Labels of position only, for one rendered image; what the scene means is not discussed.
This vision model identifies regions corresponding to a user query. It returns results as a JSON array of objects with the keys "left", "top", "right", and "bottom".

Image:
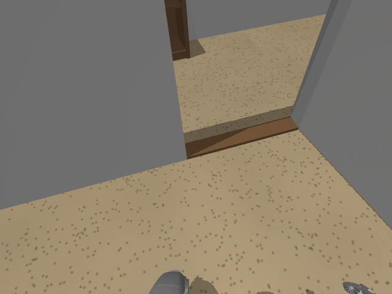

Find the bookshelf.
[{"left": 164, "top": 0, "right": 190, "bottom": 61}]

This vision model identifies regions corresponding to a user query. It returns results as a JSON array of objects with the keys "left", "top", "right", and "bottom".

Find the right robot hand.
[{"left": 343, "top": 282, "right": 376, "bottom": 294}]

